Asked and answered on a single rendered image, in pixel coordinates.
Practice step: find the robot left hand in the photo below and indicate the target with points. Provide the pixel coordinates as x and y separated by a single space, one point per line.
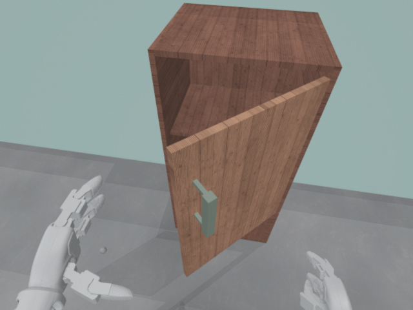
52 267

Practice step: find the cupboard door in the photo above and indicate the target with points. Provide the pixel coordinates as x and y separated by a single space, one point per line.
246 161

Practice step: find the handle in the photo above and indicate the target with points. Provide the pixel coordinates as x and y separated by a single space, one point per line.
209 207

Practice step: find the left robot forearm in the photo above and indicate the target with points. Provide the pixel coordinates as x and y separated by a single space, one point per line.
40 298

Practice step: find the robot right hand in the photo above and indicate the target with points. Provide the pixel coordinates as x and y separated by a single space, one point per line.
330 293

